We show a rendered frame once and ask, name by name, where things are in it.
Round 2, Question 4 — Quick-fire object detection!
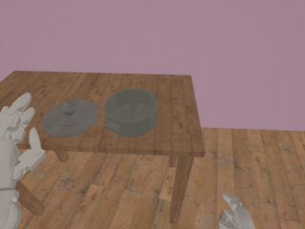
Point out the knob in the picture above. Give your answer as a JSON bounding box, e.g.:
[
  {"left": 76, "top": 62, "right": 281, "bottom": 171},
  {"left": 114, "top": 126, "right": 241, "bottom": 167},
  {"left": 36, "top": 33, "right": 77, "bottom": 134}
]
[{"left": 61, "top": 101, "right": 76, "bottom": 115}]

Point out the lid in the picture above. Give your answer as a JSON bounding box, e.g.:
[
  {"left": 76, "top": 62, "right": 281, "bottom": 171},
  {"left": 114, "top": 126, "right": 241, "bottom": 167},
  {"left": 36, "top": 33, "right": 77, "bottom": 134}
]
[{"left": 42, "top": 99, "right": 99, "bottom": 138}]

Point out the robot right hand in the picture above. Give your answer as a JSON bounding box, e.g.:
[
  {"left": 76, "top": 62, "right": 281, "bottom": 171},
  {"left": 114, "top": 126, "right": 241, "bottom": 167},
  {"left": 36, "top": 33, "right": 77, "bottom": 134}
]
[{"left": 219, "top": 192, "right": 255, "bottom": 229}]

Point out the left robot forearm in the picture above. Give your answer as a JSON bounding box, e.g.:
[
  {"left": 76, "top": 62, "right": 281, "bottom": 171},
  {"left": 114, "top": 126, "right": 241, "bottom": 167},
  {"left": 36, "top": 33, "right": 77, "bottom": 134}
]
[{"left": 0, "top": 188, "right": 22, "bottom": 229}]

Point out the pot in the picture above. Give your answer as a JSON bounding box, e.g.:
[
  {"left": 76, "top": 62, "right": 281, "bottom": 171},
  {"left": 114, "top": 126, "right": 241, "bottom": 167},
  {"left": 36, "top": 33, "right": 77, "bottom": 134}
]
[{"left": 103, "top": 89, "right": 157, "bottom": 137}]

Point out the table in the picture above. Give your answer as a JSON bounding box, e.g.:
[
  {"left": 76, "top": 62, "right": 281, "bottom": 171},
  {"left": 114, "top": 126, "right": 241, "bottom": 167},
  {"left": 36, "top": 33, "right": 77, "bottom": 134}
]
[{"left": 0, "top": 71, "right": 206, "bottom": 224}]

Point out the robot left hand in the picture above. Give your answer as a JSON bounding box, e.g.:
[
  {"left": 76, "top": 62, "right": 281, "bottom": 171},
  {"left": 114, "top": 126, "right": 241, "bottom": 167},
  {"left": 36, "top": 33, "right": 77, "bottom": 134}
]
[{"left": 0, "top": 93, "right": 46, "bottom": 189}]

